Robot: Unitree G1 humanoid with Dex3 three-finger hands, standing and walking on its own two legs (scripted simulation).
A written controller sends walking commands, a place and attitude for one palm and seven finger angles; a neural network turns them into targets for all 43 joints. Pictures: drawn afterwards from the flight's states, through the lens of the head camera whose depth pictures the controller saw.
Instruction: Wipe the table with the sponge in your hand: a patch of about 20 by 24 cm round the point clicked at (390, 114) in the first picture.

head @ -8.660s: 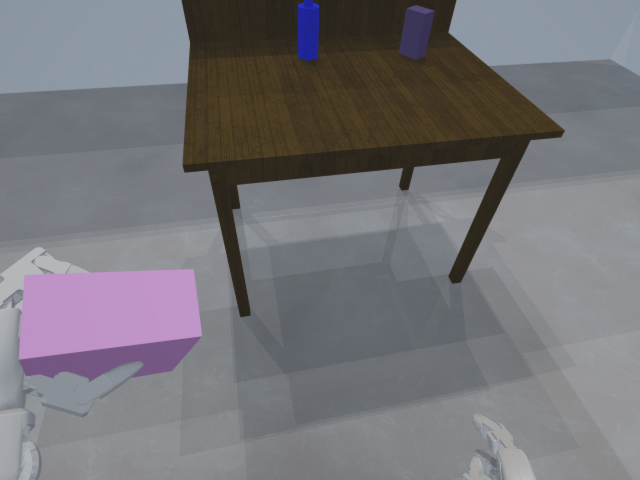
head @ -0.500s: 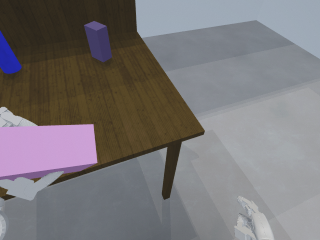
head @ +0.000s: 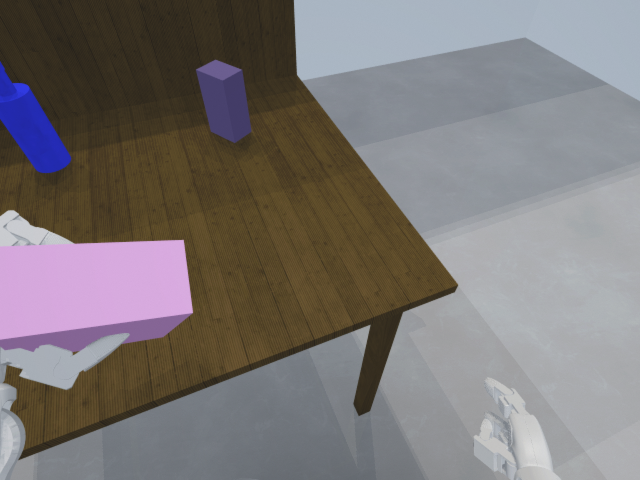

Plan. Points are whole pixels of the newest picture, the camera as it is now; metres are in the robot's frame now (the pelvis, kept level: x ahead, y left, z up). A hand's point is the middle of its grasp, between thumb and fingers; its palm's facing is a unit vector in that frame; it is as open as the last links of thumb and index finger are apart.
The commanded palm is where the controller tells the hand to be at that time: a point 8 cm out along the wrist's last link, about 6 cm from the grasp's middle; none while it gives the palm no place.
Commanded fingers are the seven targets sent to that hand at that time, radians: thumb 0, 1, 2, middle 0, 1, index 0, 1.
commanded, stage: come to a stop and stand still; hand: left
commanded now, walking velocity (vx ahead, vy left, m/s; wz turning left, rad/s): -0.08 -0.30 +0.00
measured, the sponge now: (125, 299) +0.24 +0.20 +0.17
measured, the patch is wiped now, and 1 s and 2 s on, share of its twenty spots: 0.00 0.00 0.00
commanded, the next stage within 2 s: look again from close up in 1.00 s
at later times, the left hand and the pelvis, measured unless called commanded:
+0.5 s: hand out of the picture +0.24 +0.30 +0.23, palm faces +0.50 -0.76 -0.41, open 10.1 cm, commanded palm +0.15 +0.29 +0.20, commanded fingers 0.00 0.10 1.30 -1.20 -1.60 -1.20 -1.60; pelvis -0.01 +0.01 +0.02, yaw +0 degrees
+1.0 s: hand out of the picture +0.19 +0.30 +0.18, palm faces +0.41 -0.83 -0.37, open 10.1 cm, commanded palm +0.13 +0.33 +0.20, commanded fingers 0.00 0.10 1.30 -1.20 -1.60 -1.20 -1.60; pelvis -0.03 +0.05 +0.01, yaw +0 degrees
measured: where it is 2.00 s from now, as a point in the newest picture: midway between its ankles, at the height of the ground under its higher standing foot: outside the picture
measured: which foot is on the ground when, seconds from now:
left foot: down 0.00-1.00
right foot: down 0.00-1.00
